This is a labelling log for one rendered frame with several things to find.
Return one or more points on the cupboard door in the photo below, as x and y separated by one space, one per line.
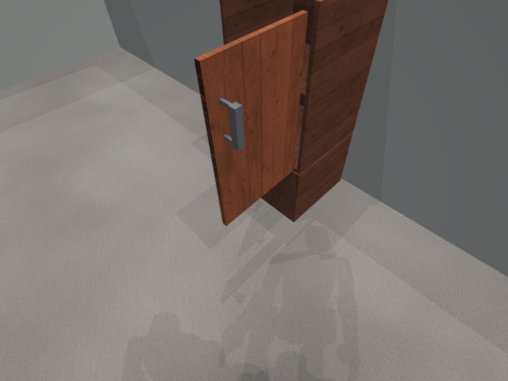
262 71

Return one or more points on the handle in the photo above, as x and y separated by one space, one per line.
236 124

